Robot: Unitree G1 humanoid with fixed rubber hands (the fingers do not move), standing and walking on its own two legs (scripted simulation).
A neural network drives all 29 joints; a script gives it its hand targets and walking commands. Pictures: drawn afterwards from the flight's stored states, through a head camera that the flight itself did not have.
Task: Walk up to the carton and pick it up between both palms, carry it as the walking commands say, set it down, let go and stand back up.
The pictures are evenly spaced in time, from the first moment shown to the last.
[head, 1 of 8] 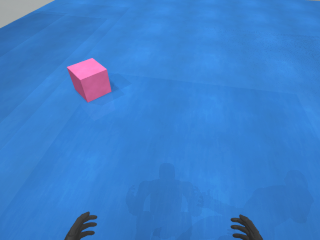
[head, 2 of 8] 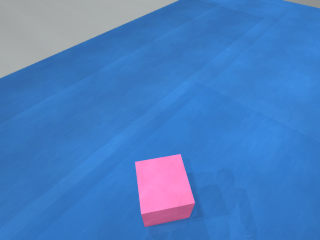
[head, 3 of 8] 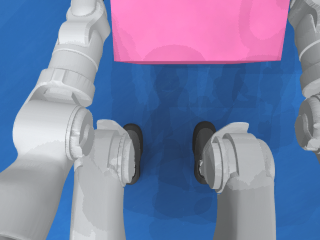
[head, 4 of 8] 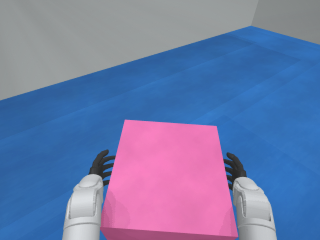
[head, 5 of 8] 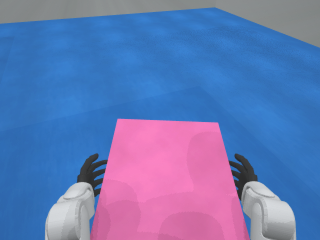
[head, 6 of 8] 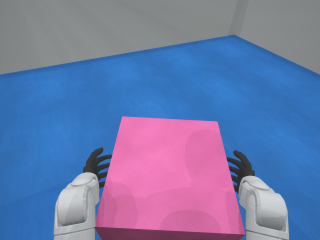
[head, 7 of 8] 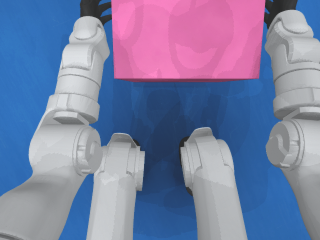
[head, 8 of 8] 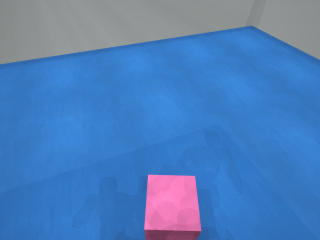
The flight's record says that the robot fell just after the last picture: no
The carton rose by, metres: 0.65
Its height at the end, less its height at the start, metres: +0.00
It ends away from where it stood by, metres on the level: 2.42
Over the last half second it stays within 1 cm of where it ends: yes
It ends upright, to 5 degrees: yes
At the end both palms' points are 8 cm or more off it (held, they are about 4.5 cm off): yes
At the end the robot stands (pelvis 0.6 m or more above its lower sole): yes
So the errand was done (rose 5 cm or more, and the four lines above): yes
